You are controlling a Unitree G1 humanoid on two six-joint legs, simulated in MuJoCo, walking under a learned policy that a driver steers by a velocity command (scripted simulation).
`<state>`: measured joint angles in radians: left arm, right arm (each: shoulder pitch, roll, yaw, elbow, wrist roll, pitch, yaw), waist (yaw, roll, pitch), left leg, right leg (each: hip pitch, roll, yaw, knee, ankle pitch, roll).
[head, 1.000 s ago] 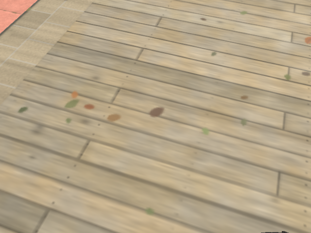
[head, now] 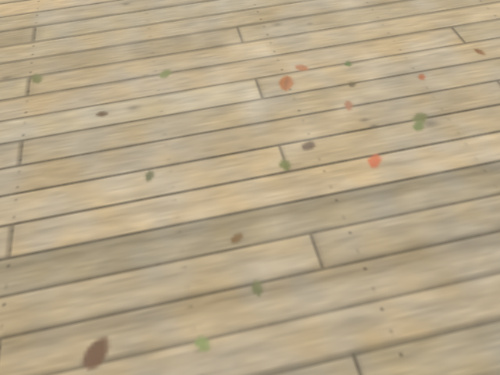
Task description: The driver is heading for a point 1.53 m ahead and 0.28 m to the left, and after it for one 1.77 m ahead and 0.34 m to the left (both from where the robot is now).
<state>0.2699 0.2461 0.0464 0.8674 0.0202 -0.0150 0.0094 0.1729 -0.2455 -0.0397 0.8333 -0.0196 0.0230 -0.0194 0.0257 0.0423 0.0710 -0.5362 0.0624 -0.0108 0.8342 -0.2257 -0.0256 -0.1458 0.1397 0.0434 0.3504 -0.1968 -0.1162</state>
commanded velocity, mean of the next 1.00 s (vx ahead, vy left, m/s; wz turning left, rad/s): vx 0.02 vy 0.00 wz -0.04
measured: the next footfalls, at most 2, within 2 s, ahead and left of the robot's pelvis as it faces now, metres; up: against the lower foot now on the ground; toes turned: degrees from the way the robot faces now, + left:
left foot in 0.12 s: +0.10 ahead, +0.13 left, +0.00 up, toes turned +0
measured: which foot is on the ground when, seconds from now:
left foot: up 0.00-0.10, down 0.12-1.00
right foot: down 0.00-1.00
